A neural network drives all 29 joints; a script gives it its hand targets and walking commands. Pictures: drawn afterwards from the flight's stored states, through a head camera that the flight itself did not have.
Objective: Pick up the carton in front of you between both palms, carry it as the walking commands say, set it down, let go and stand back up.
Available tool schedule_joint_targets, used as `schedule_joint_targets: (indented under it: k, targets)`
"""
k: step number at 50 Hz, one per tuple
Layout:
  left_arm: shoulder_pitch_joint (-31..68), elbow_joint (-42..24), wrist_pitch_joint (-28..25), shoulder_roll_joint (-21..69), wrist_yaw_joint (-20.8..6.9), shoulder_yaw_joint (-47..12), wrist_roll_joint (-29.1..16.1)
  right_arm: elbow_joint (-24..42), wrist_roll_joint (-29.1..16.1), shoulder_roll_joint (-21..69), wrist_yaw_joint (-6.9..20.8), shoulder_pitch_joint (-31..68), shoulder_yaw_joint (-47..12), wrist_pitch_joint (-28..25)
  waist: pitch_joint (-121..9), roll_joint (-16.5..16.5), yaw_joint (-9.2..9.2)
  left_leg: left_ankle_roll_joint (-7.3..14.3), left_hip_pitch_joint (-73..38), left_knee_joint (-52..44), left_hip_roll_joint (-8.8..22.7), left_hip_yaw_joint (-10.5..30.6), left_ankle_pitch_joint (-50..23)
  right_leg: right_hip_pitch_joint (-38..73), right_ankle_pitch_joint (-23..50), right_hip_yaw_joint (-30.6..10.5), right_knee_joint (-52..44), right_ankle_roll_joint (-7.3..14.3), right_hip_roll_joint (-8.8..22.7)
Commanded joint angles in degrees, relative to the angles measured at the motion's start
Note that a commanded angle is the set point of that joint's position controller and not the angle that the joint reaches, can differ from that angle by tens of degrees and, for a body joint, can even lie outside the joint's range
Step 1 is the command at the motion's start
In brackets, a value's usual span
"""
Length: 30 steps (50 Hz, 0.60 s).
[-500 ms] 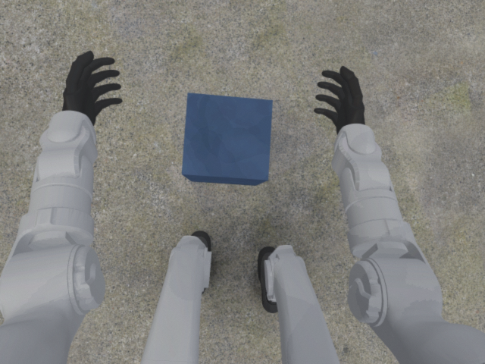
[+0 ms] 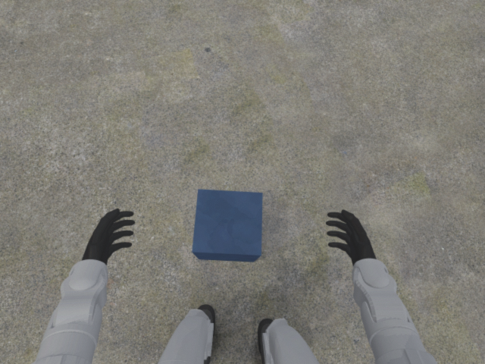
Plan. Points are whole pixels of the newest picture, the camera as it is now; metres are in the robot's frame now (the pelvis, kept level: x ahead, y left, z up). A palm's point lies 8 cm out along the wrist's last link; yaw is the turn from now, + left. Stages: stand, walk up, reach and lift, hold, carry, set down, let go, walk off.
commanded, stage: let go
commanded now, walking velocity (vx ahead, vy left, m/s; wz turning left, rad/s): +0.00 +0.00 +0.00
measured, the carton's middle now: (228, 228) +0.42 +0.02 -0.61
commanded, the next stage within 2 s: stand in 0.72 s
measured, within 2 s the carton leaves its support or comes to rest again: neither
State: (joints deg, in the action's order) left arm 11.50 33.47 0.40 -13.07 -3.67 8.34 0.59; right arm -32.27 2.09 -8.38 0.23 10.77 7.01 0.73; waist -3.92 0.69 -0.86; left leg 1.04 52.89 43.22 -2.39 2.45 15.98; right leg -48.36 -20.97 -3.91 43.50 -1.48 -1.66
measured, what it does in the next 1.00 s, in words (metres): shifts its weight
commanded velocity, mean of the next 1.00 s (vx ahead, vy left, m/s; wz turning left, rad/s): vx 0.00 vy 0.00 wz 0.00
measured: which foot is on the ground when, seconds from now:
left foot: down 0.00-1.00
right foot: down 0.00-1.00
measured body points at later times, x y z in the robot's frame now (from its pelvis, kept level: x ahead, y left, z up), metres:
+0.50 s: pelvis +0.02 -0.03 +0.04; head +0.04 -0.03 +0.49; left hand +0.19 +0.20 -0.04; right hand +0.19 -0.26 -0.03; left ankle +0.03 +0.10 -0.70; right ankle -0.02 -0.14 -0.70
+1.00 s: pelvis +0.05 -0.02 +0.03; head +0.06 -0.02 +0.48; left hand +0.15 +0.27 -0.06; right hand +0.17 -0.27 -0.09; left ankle +0.03 +0.10 -0.70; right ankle -0.02 -0.14 -0.70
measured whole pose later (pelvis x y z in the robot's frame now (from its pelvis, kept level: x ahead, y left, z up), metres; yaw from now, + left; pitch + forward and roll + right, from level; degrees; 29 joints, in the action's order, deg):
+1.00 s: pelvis +0.05 -0.02 +0.03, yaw +5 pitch +3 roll +1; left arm -16.9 35.2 -1.3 -16.6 2.1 2.7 1.4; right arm -42.6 1.9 -15.1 -0.4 -18.3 1.4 -3.9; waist -3.9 0.5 -1.1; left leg 0.4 18.8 34.9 -4.5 6.3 19.2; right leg -12.3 -25.1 1.9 34.1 -0.2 1.7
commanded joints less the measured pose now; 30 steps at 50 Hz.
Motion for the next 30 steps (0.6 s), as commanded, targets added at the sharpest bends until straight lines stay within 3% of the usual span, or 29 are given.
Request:
schedule_joint_targets:
  k: [1,11,19,23,30]
  targets:
    - [-6.0,-5.6,-2.1,-4.1,0.5,-0.1,-0.6,4.8,-0.5,-5.1,0.5,-6.4,0.1,-2.1,-28.2,-3.5,-0.03,-1.8,-42.7,-3.0,1.9,2.4,-35.8,5.8,19.2,3.2,-7.3,-0.2,-1.8]
    - [-21.7,-11.6,-2.5,-4.0,0.5,-3.0,-1.1,10.9,-1.6,-7.3,2.0,-20.1,-2.7,-2.7,-10.8,0.7,0.50,-1.8,-47.5,-16.8,0.2,-0.8,-24.8,30.3,24.5,2.0,-20.0,-0.3,-0.6]
    - [-22.3,-14.1,2.7,-5.1,-0.6,-3.8,-0.3,12.9,-2.3,-7.6,3.5,-21.3,-3.8,2.1,4.6,1.9,0.78,-1.6,-52.4,-20.3,-1.0,-2.6,-10.2,30.9,11.6,1.5,-26.1,0.3,1.2]
    - [-21.4,-14.5,5.2,-5.4,-1.0,-3.4,0.4,12.8,-2.1,-7.6,3.6,-20.3,-3.7,4.2,8.3,2.0,0.74,-1.7,-55.9,-18.9,-1.4,-3.2,-8.8,28.7,7.3,1.3,-27.2,0.9,2.2]
    - [-22.2,-15.2,7.0,-5.4,-0.7,-3.4,0.7,13.2,-1.1,-8.2,3.5,-20.7,-3.1,6.0,7.5,0.7,0.82,-1.6,-56.2,-18.8,-1.2,-2.7,-12.4,33.6,13.3,2.0,-24.8,0.7,1.0]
